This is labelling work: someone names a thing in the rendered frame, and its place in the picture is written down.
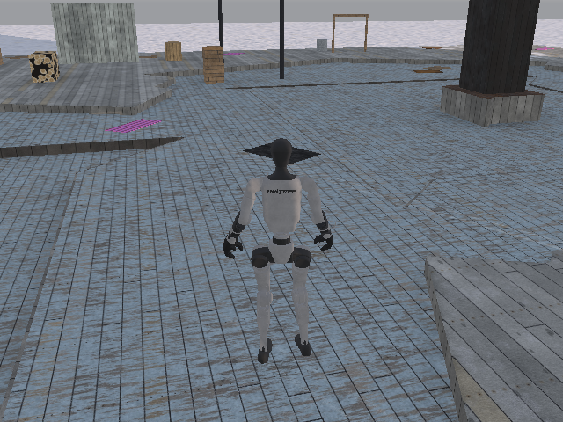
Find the robot right hand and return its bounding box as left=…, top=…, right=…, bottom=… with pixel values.
left=314, top=235, right=333, bottom=251

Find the robot left hand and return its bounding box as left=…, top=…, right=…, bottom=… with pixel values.
left=223, top=235, right=243, bottom=259

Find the right robot forearm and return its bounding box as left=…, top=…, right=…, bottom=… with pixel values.
left=316, top=210, right=332, bottom=239

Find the left robot forearm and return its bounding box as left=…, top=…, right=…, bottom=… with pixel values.
left=226, top=211, right=245, bottom=244

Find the robot right upper arm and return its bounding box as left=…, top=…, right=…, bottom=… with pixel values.
left=300, top=177, right=325, bottom=224

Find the robot left upper arm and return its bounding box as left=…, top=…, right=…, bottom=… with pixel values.
left=238, top=177, right=263, bottom=226

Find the left robot shin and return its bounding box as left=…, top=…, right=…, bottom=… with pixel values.
left=257, top=291, right=270, bottom=352

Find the right robot foot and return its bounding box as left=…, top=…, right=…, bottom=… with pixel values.
left=295, top=334, right=311, bottom=356

